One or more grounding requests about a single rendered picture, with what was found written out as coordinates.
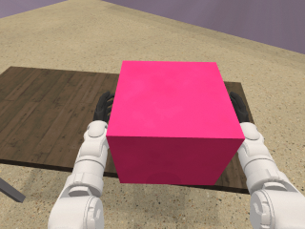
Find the robot left hand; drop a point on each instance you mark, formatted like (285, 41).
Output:
(102, 110)

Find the robot right hand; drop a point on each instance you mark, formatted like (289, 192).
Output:
(239, 108)

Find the carton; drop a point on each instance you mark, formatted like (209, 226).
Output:
(172, 122)

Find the robot right forearm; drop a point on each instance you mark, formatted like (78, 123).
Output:
(258, 165)

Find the robot left upper arm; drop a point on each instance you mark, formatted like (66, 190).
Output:
(85, 212)

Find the robot left forearm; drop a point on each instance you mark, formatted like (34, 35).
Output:
(86, 178)

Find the robot right upper arm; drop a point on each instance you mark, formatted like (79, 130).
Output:
(273, 209)

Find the table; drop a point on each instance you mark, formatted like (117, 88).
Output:
(44, 114)

